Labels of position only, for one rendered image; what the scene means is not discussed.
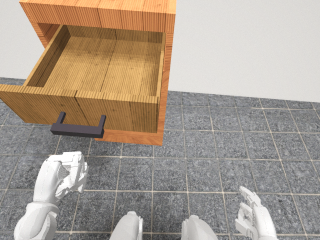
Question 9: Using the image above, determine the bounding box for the drawer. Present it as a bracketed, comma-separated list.
[0, 24, 166, 134]

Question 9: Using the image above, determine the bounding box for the handle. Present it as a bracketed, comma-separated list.
[50, 111, 106, 139]

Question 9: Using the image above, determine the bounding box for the left robot thigh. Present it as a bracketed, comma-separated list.
[109, 214, 143, 240]

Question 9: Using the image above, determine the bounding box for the left robot hand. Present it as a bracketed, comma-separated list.
[33, 151, 89, 206]

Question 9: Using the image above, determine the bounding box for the cabinet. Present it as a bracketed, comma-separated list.
[19, 0, 177, 146]

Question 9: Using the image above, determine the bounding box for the robot left shin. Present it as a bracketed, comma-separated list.
[127, 211, 137, 215]

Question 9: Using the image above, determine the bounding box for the right robot hand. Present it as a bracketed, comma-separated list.
[235, 186, 277, 240]

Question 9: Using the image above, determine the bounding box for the left robot forearm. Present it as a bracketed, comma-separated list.
[14, 201, 59, 240]

